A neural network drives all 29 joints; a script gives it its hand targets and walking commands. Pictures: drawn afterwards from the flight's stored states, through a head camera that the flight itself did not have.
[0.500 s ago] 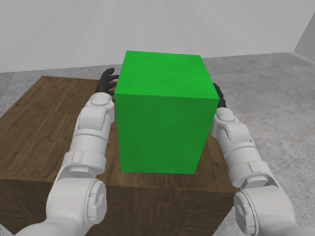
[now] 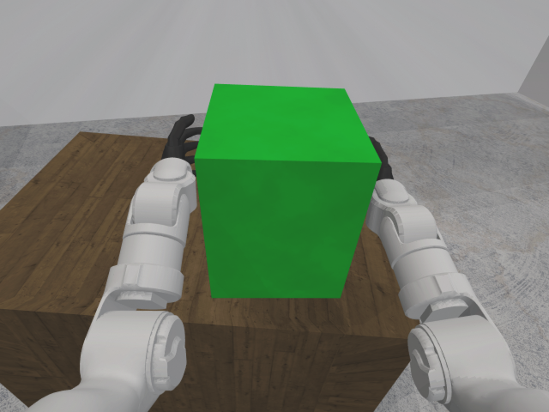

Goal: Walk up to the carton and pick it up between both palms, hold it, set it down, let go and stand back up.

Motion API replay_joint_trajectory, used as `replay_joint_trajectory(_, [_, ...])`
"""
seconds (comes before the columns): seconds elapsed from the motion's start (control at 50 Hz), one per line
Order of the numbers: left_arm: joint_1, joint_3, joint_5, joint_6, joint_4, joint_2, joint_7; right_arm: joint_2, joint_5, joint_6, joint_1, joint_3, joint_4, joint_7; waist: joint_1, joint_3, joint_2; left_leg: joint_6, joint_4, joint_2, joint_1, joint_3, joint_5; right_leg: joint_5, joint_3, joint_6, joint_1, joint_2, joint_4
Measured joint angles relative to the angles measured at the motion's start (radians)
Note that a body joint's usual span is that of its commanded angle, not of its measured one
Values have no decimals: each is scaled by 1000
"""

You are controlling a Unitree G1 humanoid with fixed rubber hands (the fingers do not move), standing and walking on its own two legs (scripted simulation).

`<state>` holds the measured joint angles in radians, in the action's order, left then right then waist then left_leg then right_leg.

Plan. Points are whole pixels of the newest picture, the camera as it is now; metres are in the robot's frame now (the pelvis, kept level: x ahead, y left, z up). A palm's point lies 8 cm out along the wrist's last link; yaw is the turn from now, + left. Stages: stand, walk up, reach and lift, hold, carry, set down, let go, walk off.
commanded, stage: reach and lift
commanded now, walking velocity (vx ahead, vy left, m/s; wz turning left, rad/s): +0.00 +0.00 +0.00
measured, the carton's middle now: (278, 192) +0.41 -0.03 +0.16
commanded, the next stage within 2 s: hold in 0.12 s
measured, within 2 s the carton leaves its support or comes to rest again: neither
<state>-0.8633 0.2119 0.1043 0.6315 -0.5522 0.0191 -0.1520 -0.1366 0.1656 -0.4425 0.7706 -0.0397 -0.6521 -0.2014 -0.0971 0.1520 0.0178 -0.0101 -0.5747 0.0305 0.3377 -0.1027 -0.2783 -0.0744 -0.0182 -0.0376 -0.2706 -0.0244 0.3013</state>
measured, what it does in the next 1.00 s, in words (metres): stands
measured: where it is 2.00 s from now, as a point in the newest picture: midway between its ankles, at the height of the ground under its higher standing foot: outside the picture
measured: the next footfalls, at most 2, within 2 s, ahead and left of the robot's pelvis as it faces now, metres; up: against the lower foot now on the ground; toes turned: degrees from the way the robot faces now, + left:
none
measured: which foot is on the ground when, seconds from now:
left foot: down 0.00-1.00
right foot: down 0.00-1.00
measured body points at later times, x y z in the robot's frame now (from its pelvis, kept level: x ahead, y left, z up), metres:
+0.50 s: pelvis +0.00 +0.00 +0.00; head -0.05 +0.03 +0.45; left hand +0.41 +0.12 +0.23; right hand +0.39 -0.17 +0.21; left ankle +0.01 +0.11 -0.74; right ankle +0.05 -0.15 -0.74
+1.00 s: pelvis +0.00 +0.00 +0.00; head -0.06 +0.03 +0.45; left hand +0.41 +0.13 +0.23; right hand +0.39 -0.16 +0.22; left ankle +0.01 +0.11 -0.74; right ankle +0.05 -0.15 -0.74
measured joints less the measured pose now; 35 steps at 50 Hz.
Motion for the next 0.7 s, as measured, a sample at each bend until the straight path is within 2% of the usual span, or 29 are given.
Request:
replay_joint_trajectory(0.52, [3,18,0,106,100,0,4,-12,34,-92,7,28,77,-17,5,28,0,0,0,0,-1,0,2,0,0,0,0,0,3])
replay_joint_trajectory(0.7, [3,54,0,123,100,0,8,-3,35,-112,43,28,42,-17,6,33,0,0,0,0,-2,0,2,0,0,0,0,0,5])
